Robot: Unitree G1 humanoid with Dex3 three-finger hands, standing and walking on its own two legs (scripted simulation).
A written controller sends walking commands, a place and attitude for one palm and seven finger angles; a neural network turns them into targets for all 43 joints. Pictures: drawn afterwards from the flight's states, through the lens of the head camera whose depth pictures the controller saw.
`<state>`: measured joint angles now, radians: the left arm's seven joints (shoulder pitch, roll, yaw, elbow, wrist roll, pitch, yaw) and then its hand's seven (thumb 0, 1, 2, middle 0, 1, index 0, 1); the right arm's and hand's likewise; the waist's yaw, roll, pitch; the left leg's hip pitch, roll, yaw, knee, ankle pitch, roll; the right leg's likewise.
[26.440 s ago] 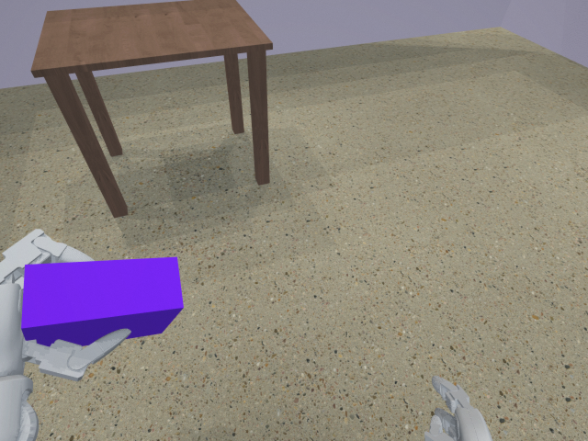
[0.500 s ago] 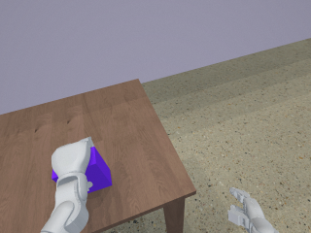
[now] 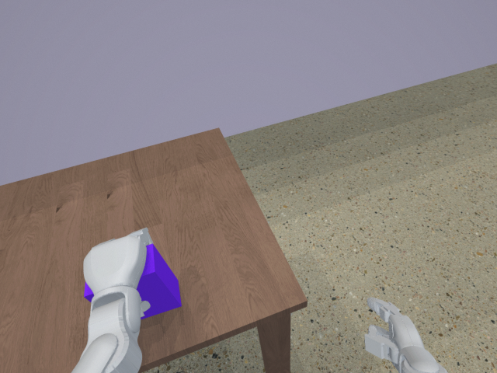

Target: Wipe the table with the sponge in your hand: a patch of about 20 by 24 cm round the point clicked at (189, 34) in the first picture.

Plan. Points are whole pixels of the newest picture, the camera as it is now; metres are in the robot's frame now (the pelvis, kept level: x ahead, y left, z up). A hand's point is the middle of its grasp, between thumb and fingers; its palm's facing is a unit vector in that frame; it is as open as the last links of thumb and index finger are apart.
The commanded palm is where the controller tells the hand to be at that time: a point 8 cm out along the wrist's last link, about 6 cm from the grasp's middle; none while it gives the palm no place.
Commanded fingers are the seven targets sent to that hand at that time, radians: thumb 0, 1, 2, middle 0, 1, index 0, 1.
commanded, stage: wipe back along the middle lane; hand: left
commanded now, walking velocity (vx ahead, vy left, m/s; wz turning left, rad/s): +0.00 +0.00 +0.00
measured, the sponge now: (142, 293) +0.24 +0.24 -0.01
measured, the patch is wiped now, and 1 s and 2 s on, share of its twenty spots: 0.80 0.80 0.80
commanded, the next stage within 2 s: slide across to the third lane in 0.10 s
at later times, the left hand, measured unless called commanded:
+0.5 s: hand (139, 275) +0.25 +0.22 +0.05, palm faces +0.02 -0.07 -1.00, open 9.8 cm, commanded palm +0.22 +0.19 +0.09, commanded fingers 0.00 0.10 1.30 -1.20 -1.60 -1.20 -1.60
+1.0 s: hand (170, 260) +0.28 +0.18 +0.05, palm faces +0.01 -0.06 -1.00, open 9.8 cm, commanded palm +0.24 +0.15 +0.10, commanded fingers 0.00 0.10 1.30 -1.20 -1.60 -1.20 -1.60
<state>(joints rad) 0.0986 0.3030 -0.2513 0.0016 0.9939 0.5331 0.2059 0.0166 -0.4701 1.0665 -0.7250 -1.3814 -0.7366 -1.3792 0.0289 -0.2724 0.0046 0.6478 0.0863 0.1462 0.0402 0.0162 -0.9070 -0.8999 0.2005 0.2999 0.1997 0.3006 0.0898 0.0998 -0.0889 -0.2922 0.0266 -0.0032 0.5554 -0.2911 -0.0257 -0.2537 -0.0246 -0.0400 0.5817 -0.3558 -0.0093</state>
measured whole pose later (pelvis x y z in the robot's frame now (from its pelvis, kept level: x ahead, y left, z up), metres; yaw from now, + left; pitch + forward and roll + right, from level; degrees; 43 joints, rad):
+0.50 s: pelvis -0.01 +0.00 +0.00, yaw +1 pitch +1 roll +1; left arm 0.03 0.29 -0.32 0.04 1.00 0.55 0.18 0.01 -0.47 1.07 -0.73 -1.38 -0.74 -1.38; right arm 0.03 -0.27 -0.01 0.66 0.08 0.13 0.04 0.02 -0.91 -0.90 0.20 0.30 0.20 0.30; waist 0.10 0.11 -0.08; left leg -0.29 0.01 -0.01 0.56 -0.28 -0.02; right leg -0.25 -0.04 -0.05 0.59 -0.35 -0.01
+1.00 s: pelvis -0.02 -0.01 +0.00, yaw +1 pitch +0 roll +1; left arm -0.19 0.21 -0.43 0.25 0.98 0.60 0.19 0.00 -0.48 1.07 -0.73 -1.38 -0.75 -1.37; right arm -0.01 -0.26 0.00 0.70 0.09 0.14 0.05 0.02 -0.91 -0.90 0.20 0.30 0.20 0.30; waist 0.10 0.10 -0.08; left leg -0.30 0.02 -0.03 0.55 -0.26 -0.03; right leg -0.26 -0.03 -0.06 0.60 -0.35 -0.02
